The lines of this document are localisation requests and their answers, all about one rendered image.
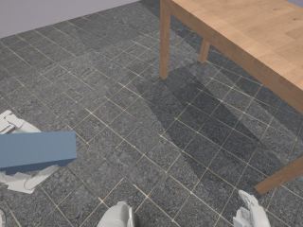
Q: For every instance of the robot left thigh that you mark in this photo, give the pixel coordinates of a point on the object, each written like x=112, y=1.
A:
x=120, y=215

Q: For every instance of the left robot hand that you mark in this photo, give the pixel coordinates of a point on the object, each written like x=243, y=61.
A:
x=21, y=182

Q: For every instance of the sponge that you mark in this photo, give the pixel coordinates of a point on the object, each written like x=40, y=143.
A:
x=32, y=151

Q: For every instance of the table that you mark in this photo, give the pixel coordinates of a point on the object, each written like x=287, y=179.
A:
x=263, y=37

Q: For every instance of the right robot hand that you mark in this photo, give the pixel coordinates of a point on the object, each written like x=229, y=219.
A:
x=255, y=217

